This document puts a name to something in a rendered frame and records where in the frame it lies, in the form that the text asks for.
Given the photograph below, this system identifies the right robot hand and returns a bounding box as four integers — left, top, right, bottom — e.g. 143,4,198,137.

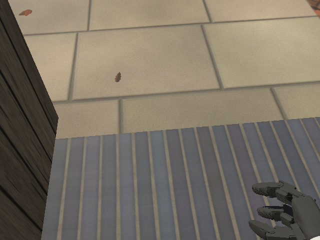
248,180,320,240

